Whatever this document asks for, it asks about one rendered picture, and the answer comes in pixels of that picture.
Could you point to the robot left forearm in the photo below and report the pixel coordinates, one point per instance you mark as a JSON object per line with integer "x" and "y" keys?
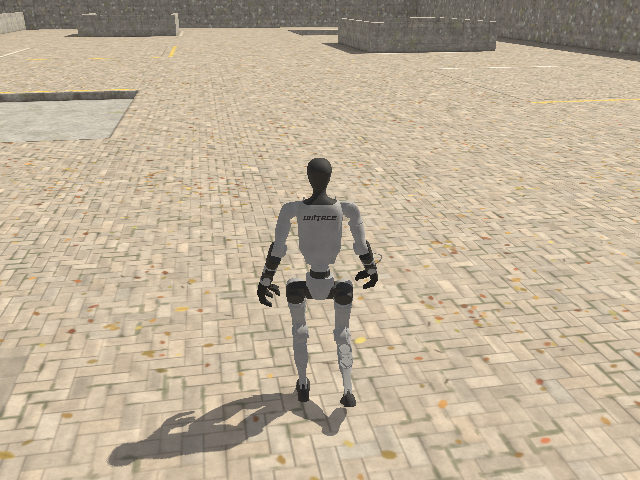
{"x": 270, "y": 268}

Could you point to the robot head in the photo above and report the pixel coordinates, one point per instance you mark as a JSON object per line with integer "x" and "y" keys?
{"x": 319, "y": 172}

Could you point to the robot right upper arm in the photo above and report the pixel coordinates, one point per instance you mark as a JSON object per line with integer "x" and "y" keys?
{"x": 350, "y": 210}

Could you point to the right robot hand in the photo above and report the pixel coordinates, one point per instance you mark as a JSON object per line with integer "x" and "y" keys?
{"x": 363, "y": 274}

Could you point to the robot left upper arm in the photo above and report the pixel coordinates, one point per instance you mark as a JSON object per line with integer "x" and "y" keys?
{"x": 287, "y": 212}

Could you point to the right robot shin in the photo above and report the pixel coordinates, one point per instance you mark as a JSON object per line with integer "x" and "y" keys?
{"x": 345, "y": 361}

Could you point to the robot right forearm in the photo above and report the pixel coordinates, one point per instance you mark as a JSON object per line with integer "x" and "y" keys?
{"x": 368, "y": 261}

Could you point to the left robot hand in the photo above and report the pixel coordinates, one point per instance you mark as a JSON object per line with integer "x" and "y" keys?
{"x": 262, "y": 291}

